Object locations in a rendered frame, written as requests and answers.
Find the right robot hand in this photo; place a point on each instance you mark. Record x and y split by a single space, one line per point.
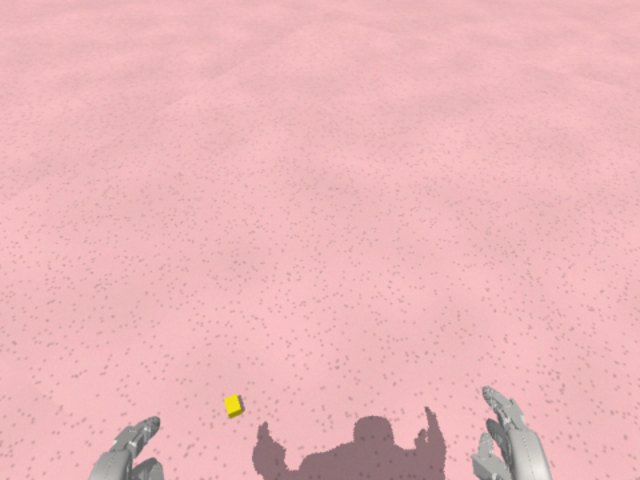
521 448

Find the left robot hand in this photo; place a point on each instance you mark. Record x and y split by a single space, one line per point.
117 463

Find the small box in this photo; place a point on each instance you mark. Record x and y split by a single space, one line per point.
233 406

